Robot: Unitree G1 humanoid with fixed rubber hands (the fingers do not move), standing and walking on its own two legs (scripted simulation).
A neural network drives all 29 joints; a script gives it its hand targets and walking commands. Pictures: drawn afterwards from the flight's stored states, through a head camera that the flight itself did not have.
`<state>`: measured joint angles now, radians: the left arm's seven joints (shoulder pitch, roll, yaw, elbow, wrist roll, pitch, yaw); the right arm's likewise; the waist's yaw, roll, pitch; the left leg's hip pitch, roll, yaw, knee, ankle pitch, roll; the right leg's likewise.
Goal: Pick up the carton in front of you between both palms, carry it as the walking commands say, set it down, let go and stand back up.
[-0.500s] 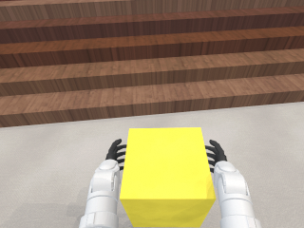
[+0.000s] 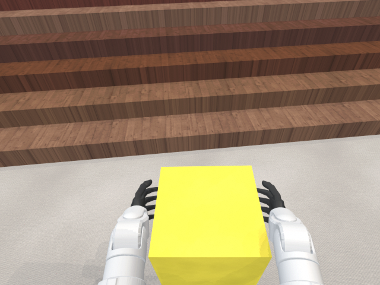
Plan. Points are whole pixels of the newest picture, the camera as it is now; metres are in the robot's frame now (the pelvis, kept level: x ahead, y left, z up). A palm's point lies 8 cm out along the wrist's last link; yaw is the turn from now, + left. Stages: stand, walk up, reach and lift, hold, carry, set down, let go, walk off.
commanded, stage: reach and lift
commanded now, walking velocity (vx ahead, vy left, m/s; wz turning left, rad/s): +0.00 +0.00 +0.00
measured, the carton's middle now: (207, 231) +0.28 +0.00 -0.04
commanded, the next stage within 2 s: hold in 0.10 s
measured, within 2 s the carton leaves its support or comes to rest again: neither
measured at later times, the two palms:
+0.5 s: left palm (136, 212) +0.27 +0.15 +0.05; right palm (279, 214) +0.27 -0.15 +0.05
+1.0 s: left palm (141, 183) +0.34 +0.15 +0.07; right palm (275, 187) +0.33 -0.15 +0.07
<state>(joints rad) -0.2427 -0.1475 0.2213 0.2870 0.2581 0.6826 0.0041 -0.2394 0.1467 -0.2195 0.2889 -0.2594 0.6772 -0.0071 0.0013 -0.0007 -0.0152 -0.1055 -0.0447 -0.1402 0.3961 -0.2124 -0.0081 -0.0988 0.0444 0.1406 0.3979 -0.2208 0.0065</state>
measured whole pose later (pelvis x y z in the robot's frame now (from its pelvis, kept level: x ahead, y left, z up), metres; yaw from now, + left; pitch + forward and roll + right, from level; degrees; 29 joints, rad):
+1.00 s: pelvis +0.05 +0.00 -0.02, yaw -2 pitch +3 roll +0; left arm -0.22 -0.09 0.14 -0.04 0.13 0.99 0.06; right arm -0.23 0.13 -0.12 -0.02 -0.15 0.99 -0.08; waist 0.00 0.01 -0.18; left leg -0.26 0.02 0.00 0.58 -0.37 -0.01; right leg -0.29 -0.03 -0.01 0.60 -0.38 0.01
